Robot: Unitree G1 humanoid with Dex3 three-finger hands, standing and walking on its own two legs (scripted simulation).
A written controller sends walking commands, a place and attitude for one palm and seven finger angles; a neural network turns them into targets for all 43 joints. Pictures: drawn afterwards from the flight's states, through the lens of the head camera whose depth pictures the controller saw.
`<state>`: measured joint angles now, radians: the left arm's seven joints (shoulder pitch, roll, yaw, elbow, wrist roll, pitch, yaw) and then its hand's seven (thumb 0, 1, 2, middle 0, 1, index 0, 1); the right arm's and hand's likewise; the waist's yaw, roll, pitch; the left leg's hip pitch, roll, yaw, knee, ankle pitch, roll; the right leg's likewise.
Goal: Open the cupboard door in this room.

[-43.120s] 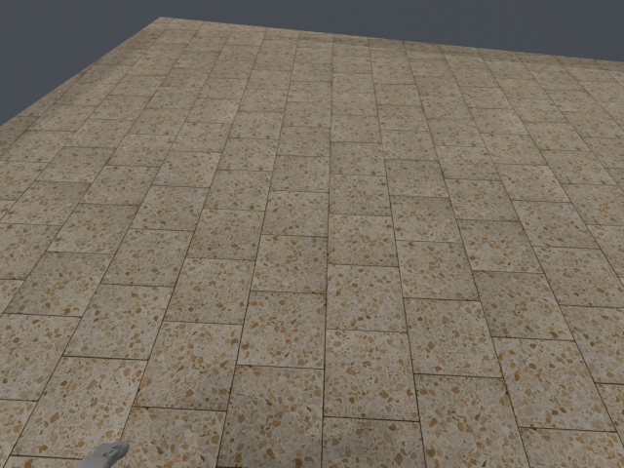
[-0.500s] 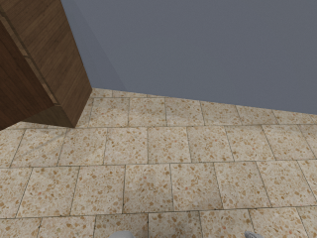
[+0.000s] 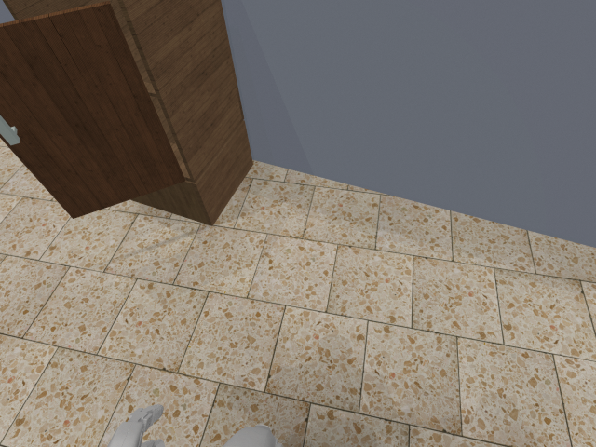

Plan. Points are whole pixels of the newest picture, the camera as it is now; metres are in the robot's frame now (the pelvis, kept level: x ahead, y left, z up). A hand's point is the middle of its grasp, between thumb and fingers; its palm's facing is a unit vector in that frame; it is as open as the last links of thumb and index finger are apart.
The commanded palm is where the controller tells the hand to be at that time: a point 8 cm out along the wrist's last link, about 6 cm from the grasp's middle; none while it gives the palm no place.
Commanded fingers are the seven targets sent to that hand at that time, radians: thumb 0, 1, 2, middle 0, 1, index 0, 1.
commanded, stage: turn to face it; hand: left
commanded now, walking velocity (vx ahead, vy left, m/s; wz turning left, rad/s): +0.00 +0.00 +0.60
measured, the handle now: out of the picture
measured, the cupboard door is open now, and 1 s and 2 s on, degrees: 46 46 46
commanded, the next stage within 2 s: take the last steps up to it in 0.56 s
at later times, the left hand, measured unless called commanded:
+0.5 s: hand out of the picture -0.02 +0.24 -0.17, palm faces +0.32 -0.91 -0.24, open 7.4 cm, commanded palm none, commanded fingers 0.00 0.90 0.90 -0.20 -0.30 -0.20 -0.30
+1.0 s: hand out of the picture -0.04 +0.16 -0.14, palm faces +0.46 -0.86 -0.21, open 7.4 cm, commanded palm none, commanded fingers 0.00 0.90 0.90 -0.20 -0.30 -0.20 -0.30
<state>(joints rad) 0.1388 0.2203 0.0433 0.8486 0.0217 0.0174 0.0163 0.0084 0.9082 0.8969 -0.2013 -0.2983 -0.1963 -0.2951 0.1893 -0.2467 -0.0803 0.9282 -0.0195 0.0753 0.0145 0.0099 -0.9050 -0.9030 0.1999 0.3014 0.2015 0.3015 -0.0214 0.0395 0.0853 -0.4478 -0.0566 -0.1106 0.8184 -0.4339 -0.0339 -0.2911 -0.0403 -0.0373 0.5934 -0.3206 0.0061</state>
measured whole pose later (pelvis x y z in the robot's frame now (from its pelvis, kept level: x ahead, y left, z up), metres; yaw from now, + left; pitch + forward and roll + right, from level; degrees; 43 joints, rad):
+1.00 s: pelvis +0.03 +0.01 +0.02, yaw +24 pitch +0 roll +2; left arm 0.35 0.13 0.03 1.01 0.02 -0.05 0.01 0.01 0.91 0.90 -0.20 -0.30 -0.20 -0.30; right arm 0.23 -0.24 -0.08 1.02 -0.03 0.06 0.04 0.01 -0.91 -0.90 0.20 0.30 0.20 0.30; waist 0.01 0.01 0.04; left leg -0.56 0.04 0.01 1.08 -0.22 -0.06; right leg -0.08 -0.09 -0.13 0.35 -0.26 0.02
